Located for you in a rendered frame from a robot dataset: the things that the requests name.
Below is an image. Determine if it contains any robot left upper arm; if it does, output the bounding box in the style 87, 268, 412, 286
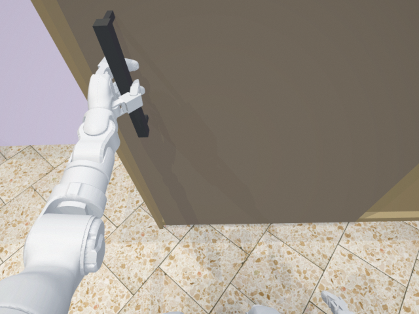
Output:
0, 213, 105, 314

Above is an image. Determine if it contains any wardrobe door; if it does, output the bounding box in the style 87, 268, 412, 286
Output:
366, 164, 419, 212
57, 0, 419, 225

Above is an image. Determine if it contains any left robot forearm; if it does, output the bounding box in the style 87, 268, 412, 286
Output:
23, 108, 120, 267

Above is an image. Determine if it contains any right robot hand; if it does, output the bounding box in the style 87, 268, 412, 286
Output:
321, 290, 354, 314

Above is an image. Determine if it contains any handle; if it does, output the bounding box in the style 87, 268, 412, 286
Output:
92, 10, 149, 137

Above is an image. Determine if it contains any left robot hand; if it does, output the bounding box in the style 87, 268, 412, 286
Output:
88, 57, 145, 119

